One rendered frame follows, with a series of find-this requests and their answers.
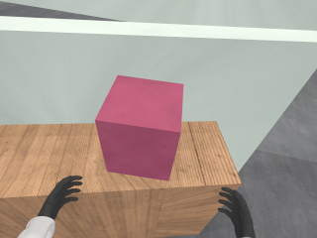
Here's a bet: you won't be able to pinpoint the carton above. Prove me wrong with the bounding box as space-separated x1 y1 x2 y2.
95 75 184 181

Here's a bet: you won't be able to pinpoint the left robot hand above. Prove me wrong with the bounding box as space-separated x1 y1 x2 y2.
38 176 83 220

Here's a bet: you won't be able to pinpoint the pedestal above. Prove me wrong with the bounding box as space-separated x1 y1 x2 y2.
0 121 242 238

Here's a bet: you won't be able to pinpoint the right robot hand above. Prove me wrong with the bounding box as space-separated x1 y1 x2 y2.
218 186 256 238

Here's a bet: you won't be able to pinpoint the robot left forearm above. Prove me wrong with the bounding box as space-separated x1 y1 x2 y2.
18 216 55 238

